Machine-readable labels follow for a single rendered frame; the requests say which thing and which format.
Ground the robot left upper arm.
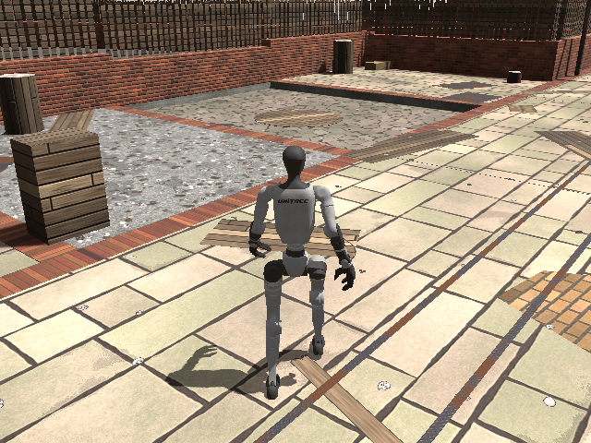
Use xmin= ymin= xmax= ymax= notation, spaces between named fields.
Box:
xmin=251 ymin=186 xmax=276 ymax=234

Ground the robot left forearm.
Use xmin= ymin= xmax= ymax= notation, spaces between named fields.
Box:
xmin=248 ymin=221 xmax=261 ymax=248

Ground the robot left shin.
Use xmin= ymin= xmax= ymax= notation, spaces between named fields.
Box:
xmin=266 ymin=319 xmax=280 ymax=386

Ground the right robot hand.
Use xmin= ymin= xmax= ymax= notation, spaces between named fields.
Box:
xmin=334 ymin=264 xmax=356 ymax=291

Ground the robot right shin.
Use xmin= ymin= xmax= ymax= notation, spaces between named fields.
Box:
xmin=312 ymin=290 xmax=324 ymax=344

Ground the robot shin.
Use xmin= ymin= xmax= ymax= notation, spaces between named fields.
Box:
xmin=312 ymin=290 xmax=324 ymax=344
xmin=266 ymin=319 xmax=280 ymax=386

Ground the robot right forearm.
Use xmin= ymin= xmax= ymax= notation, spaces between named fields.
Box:
xmin=330 ymin=223 xmax=352 ymax=269

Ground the left robot hand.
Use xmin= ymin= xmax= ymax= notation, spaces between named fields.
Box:
xmin=249 ymin=241 xmax=271 ymax=258

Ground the robot right upper arm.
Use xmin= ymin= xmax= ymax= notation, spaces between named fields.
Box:
xmin=313 ymin=186 xmax=339 ymax=238

